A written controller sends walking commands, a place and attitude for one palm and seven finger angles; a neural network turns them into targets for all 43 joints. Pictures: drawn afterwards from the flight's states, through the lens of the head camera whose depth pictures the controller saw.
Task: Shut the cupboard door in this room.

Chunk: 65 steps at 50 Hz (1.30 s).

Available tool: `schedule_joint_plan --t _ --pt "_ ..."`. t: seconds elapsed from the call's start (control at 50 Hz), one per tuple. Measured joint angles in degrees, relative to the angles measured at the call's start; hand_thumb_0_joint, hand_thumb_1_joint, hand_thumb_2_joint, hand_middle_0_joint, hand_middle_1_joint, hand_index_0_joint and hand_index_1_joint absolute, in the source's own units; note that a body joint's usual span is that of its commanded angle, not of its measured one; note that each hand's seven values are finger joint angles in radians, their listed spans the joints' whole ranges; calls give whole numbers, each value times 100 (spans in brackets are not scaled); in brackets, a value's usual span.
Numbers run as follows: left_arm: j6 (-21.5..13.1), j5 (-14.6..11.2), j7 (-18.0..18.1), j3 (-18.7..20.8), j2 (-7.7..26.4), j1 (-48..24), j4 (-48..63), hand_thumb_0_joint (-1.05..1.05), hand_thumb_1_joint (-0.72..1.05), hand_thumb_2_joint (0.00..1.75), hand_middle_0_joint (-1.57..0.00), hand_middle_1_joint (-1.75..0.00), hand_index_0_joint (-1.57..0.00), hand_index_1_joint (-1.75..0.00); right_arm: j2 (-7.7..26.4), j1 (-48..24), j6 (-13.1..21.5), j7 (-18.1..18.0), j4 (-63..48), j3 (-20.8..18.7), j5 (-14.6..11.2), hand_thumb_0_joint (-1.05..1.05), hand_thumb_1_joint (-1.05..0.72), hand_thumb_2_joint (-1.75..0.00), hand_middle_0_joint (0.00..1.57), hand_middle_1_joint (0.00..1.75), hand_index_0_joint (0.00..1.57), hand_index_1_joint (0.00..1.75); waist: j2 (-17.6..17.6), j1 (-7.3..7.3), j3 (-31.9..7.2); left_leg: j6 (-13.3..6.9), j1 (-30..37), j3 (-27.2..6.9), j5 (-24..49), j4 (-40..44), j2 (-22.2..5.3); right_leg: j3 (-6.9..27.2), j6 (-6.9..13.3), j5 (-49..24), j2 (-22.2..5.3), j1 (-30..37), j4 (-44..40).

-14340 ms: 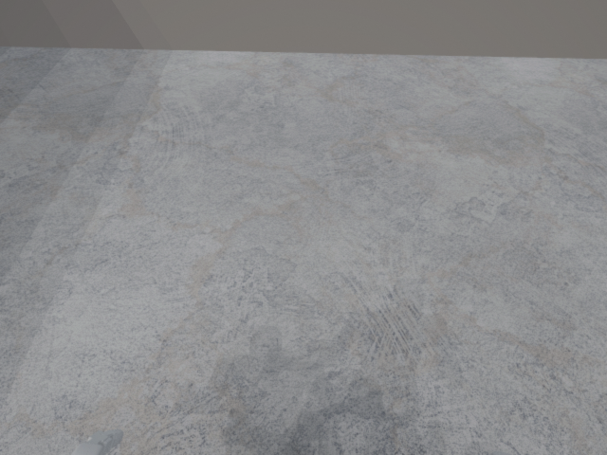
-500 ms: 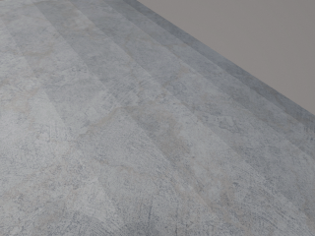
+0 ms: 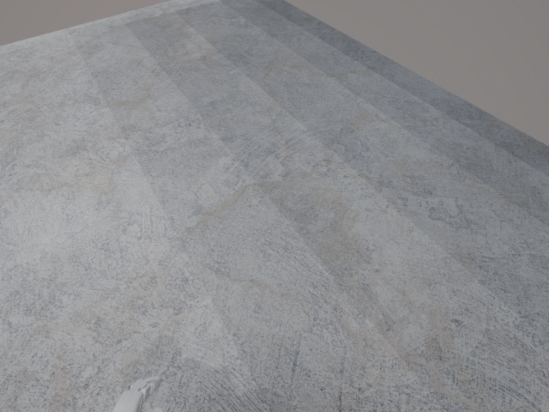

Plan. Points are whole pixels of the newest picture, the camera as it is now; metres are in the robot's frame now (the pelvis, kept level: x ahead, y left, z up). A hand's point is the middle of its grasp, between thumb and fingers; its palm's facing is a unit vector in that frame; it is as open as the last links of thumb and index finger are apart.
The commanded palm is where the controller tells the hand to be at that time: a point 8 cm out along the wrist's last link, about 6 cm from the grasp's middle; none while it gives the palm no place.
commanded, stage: turn or walk to find it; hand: left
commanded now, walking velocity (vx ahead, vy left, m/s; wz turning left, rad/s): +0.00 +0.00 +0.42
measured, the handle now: out of the picture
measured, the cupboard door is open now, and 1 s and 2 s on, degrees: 79 79 79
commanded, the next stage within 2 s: none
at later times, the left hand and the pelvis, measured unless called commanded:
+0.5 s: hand out of the picture -0.06 +0.24 -0.18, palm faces +0.30 -0.92 -0.24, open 7.4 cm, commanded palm none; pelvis -0.03 +0.03 -0.01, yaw +14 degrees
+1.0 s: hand out of the picture -0.04 +0.20 -0.14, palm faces +0.42 -0.86 -0.28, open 7.4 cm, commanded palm none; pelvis -0.05 -0.02 +0.00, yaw +26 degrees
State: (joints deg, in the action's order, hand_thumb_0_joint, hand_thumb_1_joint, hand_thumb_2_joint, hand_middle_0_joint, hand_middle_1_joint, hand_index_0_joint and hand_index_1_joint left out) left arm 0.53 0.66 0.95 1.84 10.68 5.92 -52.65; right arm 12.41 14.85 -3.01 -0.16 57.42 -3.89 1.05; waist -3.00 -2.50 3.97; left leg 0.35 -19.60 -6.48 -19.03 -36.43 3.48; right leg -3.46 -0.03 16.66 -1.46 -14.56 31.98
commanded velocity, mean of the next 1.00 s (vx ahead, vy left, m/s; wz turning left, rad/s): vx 0.00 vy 0.00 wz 0.42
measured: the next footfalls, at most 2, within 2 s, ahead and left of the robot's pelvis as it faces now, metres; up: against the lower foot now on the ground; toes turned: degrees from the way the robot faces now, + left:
left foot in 0.44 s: -0.03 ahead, +0.15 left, +0.00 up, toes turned +18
right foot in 0.92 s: +0.03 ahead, -0.09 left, +0.00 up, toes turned +20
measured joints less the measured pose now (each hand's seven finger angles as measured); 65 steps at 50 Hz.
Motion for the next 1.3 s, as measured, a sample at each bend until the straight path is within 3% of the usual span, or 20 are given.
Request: schedule_joint_plan --t 0.04,0.1,0.2,0.26,0.36,0.44,0.48,0.52,0.58,0.66,0.8,0.86,0.92,0.96,1.0,1.06,1.12,1.2,1.3 --pt "-7 9 2 -40 -93 89 27 0 90 90 -20 -30 -20 -29 75 43 -83 15 31 -59 22 1 -91 -89 21 30 20 30 -44 -22 -14 55 -392 99 -544 -1165 35 -141 134 55 -76 53 2" --pt "25 5 13 -51 -185 250 -8 1 90 90 -20 -30 -20 -30 175 69 -148 64 73 -121 52 1 -91 -89 20 30 20 30 -50 -12 -42 149 -776 281 -408 -2517 -102 -289 150 -26 -172 202 -213" --pt "-4 16 12 -56 -239 456 -108 1 90 90 -20 -30 -20 -30 243 85 -160 93 106 -139 52 1 -91 -90 20 30 20 30 -6 4 -32 332 -833 338 -50 -3091 -434 -587 150 -110 -292 313 -387" --pt "-25 40 29 -11 -189 553 -144 0 91 90 -20 -30 -20 -30 227 28 -179 90 137 -113 45 1 -91 -90 20 30 20 30 81 85 -8 397 -619 401 -216 -2692 -568 -740 133 -100 -385 295 -369" --pt "-19 97 -3 44 -14 677 -223 0 91 90 -20 -30 -20 -30 165 -247 -133 71 95 -24 -5 1 -91 -90 20 30 20 30 276 271 90 380 -52 712 -668 -1285 -632 -962 24 -18 -608 176 -140" --pt "50 64 -16 107 185 808 -323 0 90 90 -20 -30 -20 -30 136 -488 33 74 -73 44 -30 1 -91 -90 20 30 20 30 396 353 92 222 558 970 31 260 -560 -1133 -172 209 -809 -45 390" --pt "178 27 -1 154 351 815 -403 1 90 90 -20 -30 -20 -30 15 -623 126 73 -132 72 -11 1 -91 -90 20 30 20 30 618 404 131 -19 519 1007 4 182 -414 -774 -286 809 -837 -338 1098" --pt "308 29 22 181 443 821 -481 1 91 90 -20 -30 -20 -29 -74 -681 181 53 -199 131 10 1 -91 -90 20 30 20 30 665 434 103 -141 559 979 -8 232 -400 -430 -341 1257 -648 -643 1917" --pt "357 21 -12 191 473 740 -540 1 91 90 -20 -30 -19 -29 -137 -703 206 -16 -258 192 26 0 -91 -89 20 30 20 30 578 405 59 -191 672 829 211 570 -389 -170 -396 1067 -460 -959 2715" --pt "279 13 -52 169 447 599 -438 1 91 90 -20 -30 -19 -29 -173 -699 217 -29 -261 231 13 0 -91 -89 21 30 20 30 494 406 43 -225 772 679 492 945 -304 57 -480 719 -401 -1136 2971" --pt "261 -1 -34 121 319 328 -248 1 91 90 -20 -30 -19 -29 -200 -537 163 6 -252 185 39 0 -91 -89 21 30 20 30 372 254 12 -170 668 438 670 1034 -172 196 -520 803 -310 -895 2178" --pt "222 -25 -31 92 227 208 -153 1 91 90 -20 -30 -19 -29 -156 -435 109 16 -228 142 59 0 -91 -89 21 30 20 30 268 153 20 -82 506 291 682 907 -144 172 -467 814 -206 -606 1440" --pt "101 -34 -43 52 150 185 -41 1 90 90 -20 -30 -19 -29 -87 -304 48 25 -190 82 42 1 -91 -89 21 30 20 30 186 115 -21 55 238 154 607 603 -84 89 -381 254 -123 -99 240" --pt "8 16 -27 17 13 191 -24 1 90 90 -20 -30 -19 -29 26 -263 -4 24 -133 12 7 1 -91 -89 21 30 20 30 -38 100 20 59 -42 38 33 -23 -129 -86 -37 198 -26 -61 168" --pt "-15 27 -19 -26 -85 273 11 1 90 90 -20 -30 -20 -29 100 -210 -87 26 -90 -48 21 1 -91 -89 21 30 20 30 -71 83 35 78 -414 109 -592 -1142 -40 -219 155 165 -111 -19 178" --pt "-2 19 -8 -34 -183 431 -21 0 90 90 -20 -30 -20 -30 194 -158 -146 69 -17 -114 45 1 -91 -89 20 30 20 30 -59 95 26 144 -799 264 -457 -2539 -98 -360 209 30 -212 144 -73" --pt "1 17 -1 -45 -234 558 -102 1 90 90 -20 -30 -20 -30 253 -91 -147 97 27 -141 48 1 -91 -90 20 30 20 30 -56 68 2 252 -899 311 -102 -3116 -282 -544 213 -74 -261 262 -283" --pt "-29 32 30 -12 -223 681 -170 1 91 90 -20 -30 -20 -30 252 -49 -180 99 111 -124 48 1 -91 -90 20 30 20 30 23 118 -23 368 -719 350 -66 -2991 -496 -768 225 -105 -340 295 -363" --pt "-47 86 11 17 -124 776 -245 1 91 90 -20 -30 -20 -30 190 -224 -186 78 147 -51 20 1 -91 -90 20 30 20 30 187 266 41 391 -220 581 -550 -1847 -614 -976 174 -88 -507 213 -262"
